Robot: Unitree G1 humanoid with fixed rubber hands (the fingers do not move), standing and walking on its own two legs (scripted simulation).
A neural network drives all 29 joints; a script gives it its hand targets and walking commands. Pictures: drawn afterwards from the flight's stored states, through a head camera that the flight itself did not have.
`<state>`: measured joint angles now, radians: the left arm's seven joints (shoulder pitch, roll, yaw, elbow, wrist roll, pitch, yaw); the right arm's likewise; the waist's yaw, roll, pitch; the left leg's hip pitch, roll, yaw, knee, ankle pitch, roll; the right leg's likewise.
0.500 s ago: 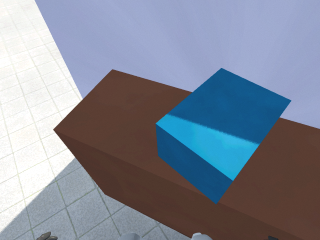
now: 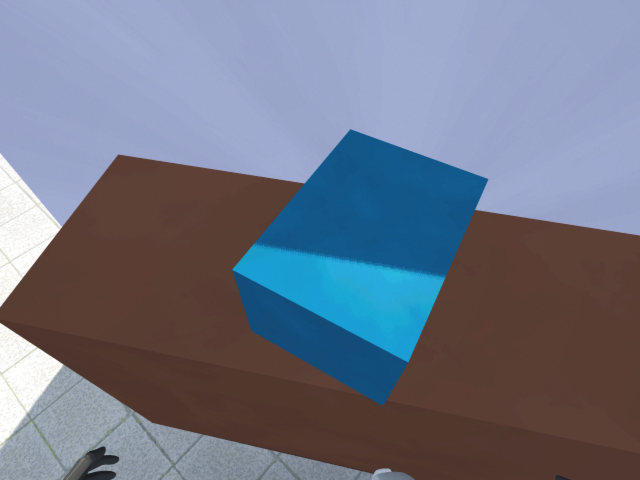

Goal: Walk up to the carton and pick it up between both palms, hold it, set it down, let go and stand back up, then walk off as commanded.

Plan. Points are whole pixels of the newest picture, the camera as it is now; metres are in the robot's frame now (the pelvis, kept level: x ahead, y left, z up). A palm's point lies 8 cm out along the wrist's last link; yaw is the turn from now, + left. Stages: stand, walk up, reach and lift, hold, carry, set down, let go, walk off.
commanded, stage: walk up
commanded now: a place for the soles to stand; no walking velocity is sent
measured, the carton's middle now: (365, 257) +0.40 -0.05 +0.03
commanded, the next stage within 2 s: none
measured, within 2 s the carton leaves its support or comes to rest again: neither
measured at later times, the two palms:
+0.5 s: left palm (131, 448) +0.19 +0.25 -0.08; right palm out of the picture +0.06 -0.36 -0.07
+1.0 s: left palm (111, 446) +0.19 +0.28 -0.09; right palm out of the picture +0.07 -0.33 -0.05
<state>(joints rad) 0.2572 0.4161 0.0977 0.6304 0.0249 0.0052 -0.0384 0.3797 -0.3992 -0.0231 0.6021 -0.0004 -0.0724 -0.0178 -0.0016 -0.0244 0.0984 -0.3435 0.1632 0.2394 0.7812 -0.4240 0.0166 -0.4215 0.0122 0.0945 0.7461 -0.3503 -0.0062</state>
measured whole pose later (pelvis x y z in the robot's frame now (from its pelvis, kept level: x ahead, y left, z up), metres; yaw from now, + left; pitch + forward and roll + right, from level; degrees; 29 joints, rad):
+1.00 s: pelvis +0.04 -0.01 +0.01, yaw -12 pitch +0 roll -2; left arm 0.32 0.42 0.07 0.66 0.02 -0.05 0.02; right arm 0.31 -0.42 -0.03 0.60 0.00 -0.06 0.00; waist 0.00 -0.02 0.10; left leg -0.38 0.10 0.07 0.75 -0.37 0.01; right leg -0.40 0.08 0.13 0.94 -0.51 -0.02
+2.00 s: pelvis +0.02 +0.00 +0.00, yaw -17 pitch -2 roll +0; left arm 0.33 0.41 0.06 0.74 0.03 -0.04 0.00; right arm 0.33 -0.42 -0.04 0.65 0.00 -0.04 0.01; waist 0.00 0.02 0.09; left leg -0.35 0.07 0.04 0.79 -0.45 0.02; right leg -0.37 0.04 0.12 0.70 -0.30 -0.01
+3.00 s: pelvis +0.05 -0.03 +0.01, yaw -18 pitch +1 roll +1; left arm 0.25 0.41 0.05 0.78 0.03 -0.02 -0.01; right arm 0.31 -0.42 -0.04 0.70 0.00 -0.06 -0.01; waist 0.00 0.00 0.05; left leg -0.33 0.06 0.04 0.70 -0.38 -0.01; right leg -0.40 0.02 0.13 0.71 -0.33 0.01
